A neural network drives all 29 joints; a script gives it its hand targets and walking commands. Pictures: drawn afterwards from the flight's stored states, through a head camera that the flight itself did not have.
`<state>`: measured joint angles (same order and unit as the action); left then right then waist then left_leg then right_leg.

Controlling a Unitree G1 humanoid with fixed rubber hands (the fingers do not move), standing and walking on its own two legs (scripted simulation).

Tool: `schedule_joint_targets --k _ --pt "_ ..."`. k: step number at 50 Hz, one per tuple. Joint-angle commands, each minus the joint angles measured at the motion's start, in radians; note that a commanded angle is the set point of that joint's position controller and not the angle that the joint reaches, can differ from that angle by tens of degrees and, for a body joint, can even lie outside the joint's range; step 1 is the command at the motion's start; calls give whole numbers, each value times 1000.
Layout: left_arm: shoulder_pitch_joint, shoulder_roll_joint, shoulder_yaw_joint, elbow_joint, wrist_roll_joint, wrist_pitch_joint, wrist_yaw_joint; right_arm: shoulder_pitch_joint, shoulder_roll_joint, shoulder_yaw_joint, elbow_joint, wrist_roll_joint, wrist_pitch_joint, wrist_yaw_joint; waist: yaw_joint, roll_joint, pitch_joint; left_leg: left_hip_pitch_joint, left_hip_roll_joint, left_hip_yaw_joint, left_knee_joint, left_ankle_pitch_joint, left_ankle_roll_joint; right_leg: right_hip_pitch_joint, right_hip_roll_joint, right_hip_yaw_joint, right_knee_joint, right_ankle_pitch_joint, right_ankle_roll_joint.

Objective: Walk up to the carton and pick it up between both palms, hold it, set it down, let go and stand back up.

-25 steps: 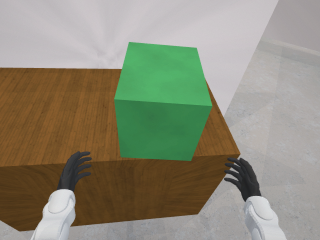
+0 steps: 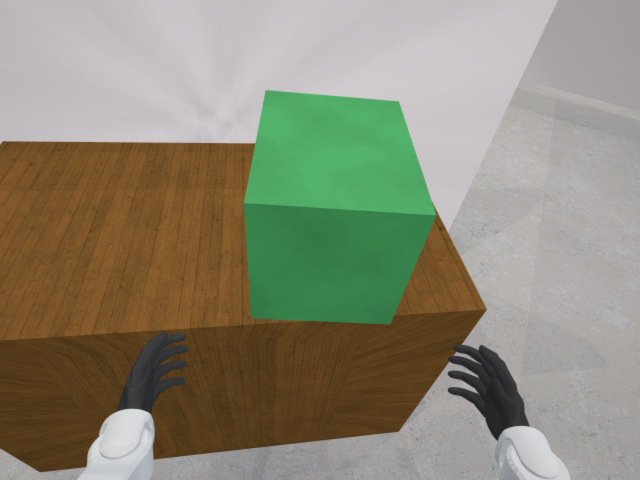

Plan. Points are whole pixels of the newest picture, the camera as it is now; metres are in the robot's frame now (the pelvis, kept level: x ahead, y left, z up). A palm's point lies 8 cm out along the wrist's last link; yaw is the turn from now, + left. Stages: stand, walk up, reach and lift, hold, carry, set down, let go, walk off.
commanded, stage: set down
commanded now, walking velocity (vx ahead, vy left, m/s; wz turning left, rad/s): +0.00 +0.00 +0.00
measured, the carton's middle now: (327, 206) +0.56 -0.01 +0.03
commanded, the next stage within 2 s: let go in 1.08 s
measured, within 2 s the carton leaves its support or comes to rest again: neither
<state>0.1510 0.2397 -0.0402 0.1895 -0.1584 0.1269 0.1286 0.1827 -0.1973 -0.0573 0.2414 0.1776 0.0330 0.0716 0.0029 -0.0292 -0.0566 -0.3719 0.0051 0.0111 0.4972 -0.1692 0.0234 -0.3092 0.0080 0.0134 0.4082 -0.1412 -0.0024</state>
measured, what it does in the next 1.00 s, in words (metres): stands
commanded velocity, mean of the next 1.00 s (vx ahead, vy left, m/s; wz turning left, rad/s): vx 0.00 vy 0.00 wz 0.00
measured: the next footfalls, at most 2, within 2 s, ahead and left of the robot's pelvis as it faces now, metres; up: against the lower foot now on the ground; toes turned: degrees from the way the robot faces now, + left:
none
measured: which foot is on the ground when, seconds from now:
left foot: down 0.00-1.00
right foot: down 0.00-1.00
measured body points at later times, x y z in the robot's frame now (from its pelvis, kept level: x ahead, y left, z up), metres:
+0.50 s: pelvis +0.03 -0.02 +0.00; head +0.07 +0.00 +0.45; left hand +0.24 +0.19 -0.06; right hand +0.24 -0.25 -0.03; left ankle +0.06 +0.09 -0.74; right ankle +0.05 -0.14 -0.74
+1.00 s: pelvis +0.04 -0.02 +0.00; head +0.08 -0.01 +0.45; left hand +0.22 +0.20 -0.08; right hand +0.22 -0.26 -0.07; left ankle +0.06 +0.09 -0.74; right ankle +0.05 -0.14 -0.74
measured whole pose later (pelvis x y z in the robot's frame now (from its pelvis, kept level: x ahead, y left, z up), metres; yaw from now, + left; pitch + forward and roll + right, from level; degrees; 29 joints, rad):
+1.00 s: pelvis +0.04 -0.02 +0.00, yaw +0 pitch +3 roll -1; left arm 0.23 0.23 -0.06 0.43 -0.16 0.03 0.05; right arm 0.21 -0.20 -0.06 0.58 0.18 -0.16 0.05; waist 0.00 -0.03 0.02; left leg -0.29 0.01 0.01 0.43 -0.19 0.01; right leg -0.26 0.01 0.01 0.41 -0.20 0.01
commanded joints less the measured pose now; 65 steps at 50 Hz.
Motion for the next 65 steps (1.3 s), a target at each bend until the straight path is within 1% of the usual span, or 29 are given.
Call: schedule_joint_targets --k 1,4,6,7,8,10,12,13,14,15,18,20,26,27,28,29,32,36,43,44,45,46,52,57,60,62,63,64,65 --pt "-190 13 -54 -188 -8 -60 9 -157 -184 -40 -134 62 -63 30 -9 158 -38 132 125 -98 -351 -441 -27 211 54 -38 -19 -88 -13" --pt "-168 33 -20 -186 -6 -53 -3 -119 -159 -30 -142 43 -62 16 -3 115 -46 185 97 -62 -316 -326 -26 196 29 -18 -49 -95 -12" --pt "-156 48 1 -116 3 -33 -23 -111 -142 -13 -101 14 -54 1 -4 87 -16 231 55 -20 -277 -234 -30 132 3 1 -95 -154 -24" --pt "-149 53 8 -163 -9 -40 -22 -107 -139 -13 -140 17 -62 -2 5 81 -55 262 42 -3 -256 -181 -31 114 -1 1 -101 -155 -29" --pt "-134 52 11 -117 -2 -37 -29 -92 -140 -17 -94 1 -58 -5 4 86 -28 267 41 2 -254 -168 -34 110 -1 -2 -102 -158 -29" --pt "-116 85 30 -119 -18 -47 -49 -81 -103 11 -143 -11 -70 -23 16 16 -44 304 6 35 -211 -67 -25 78 -23 16 -131 -154 -31" --pt "-103 95 43 -106 -26 -59 -59 -65 -97 27 -131 -17 -82 -32 19 1 -69 331 -6 47 -187 0 -22 79 -24 17 -126 -128 -27" --pt "-104 104 58 -118 -26 -71 -58 -60 -97 29 -145 -16 -91 -34 34 5 -91 340 -13 52 -182 25 -20 84 -24 16 -120 -119 -24" --pt "-95 105 59 -48 -15 -62 -68 -59 -93 35 -89 -33 -85 -39 27 3 -61 327 -18 54 -179 14 -18 80 -30 20 -122 -131 -22" --pt "-88 113 66 -123 -23 -83 -61 -56 -96 33 -145 -24 -103 -41 41 11 -102 347 -14 52 -175 53 -23 91 -24 14 -113 -97 -23" --pt "-58 116 66 -88 -22 -105 -67 -50 -97 38 -102 -33 -127 -48 42 0 -121 343 -16 57 -167 95 -24 117 -18 6 -99 -28 -16" --pt "-36 110 66 -105 -15 -121 -61 -41 -108 35 -84 -28 -148 -43 46 30 -143 358 -12 49 -162 131 -33 127 -10 -5 -89 11 -23" --pt "29 98 73 -67 8 -158 -66 -3 -108 51 -3 -23 -200 -43 38 33 -169 392 -13 40 -130 265 -50 152 2 -7 -79 150 -24" --pt "31 95 80 -24 27 -155 -71 0 -106 58 51 -31 -199 -42 39 42 -143 393 -13 39 -131 265 -54 152 1 -5 -86 143 -25" --pt "45 95 80 -63 18 -165 -66 0 -113 52 10 -21 -216 -39 43 37 -175 411 -11 37 -128 289 -55 150 5 -10 -86 159 -26" --pt "47 90 75 -7 28 -162 -74 2 -111 56 65 -34 -212 -40 33 28 -148 405 -11 37 -126 282 -55 145 6 -7 -90 153 -24" --pt "64 97 87 -46 38 -178 -71 9 -116 60 52 -24 -242 -37 39 42 -181 410 -11 32 -114 340 -62 171 11 -12 -81 209 -25" --pt "58 92 97 41 62 -171 -82 -2 -110 70 139 -44 -255 -36 41 43 -150 405 -14 36 -116 315 -62 157 8 -10 -92 176 -25" --pt "7 104 85 25 59 -168 -74 -51 -95 64 159 -70 -267 -32 41 39 -153 390 -4 36 -121 255 -54 141 9 -15 -92 114 -33" --pt "-6 97 82 85 64 -156 -80 -55 -89 62 193 -88 -257 -34 35 28 -104 381 -7 40 -126 223 -50 123 5 -11 -98 84 -32" --pt "-6 102 83 47 65 -159 -73 -58 -96 64 179 -84 -262 -31 36 41 -137 388 0 36 -126 222 -52 123 8 -16 -94 87 -35" --pt "-10 96 81 103 74 -148 -78 -60 -90 61 221 -94 -255 -30 36 42 -101 375 -3 39 -131 199 -51 116 5 -13 -94 62 -37" --pt "-51 107 79 118 72 -133 -77 -96 -80 60 234 -122 -248 -32 37 34 -92 363 0 49 -132 137 -45 101 -2 -11 -93 17 -35" --pt "-51 110 73 97 71 -133 -70 -99 -92 46 236 -129 -258 -30 38 38 -104 372 5 49 -127 149 -44 99 2 -15 -84 33 -39" --pt "-49 100 68 165 86 -117 -78 -96 -90 46 300 -144 -252 -27 26 39 -81 378 3 50 -128 134 -44 91 1 -14 -87 26 -39" --pt "-50 109 69 122 78 -124 -76 -94 -86 35 273 -145 -262 -29 35 42 -101 376 5 53 -125 133 -45 105 0 -14 -85 28 -39" --pt "-45 102 71 169 93 -117 -82 -81 -88 30 312 -158 -261 -33 25 40 -71 375 2 53 -125 127 -45 91 -1 -13 -85 25 -37" --pt "-42 103 66 135 76 -121 -81 -84 -90 34 280 -146 -266 -32 25 24 -102 386 6 51 -121 142 -43 104 3 -12 -84 38 -35" --pt "-41 96 65 189 92 -111 -86 -78 -98 23 338 -162 -262 -32 13 27 -65 381 6 49 -125 125 -43 88 1 -13 -87 30 -35"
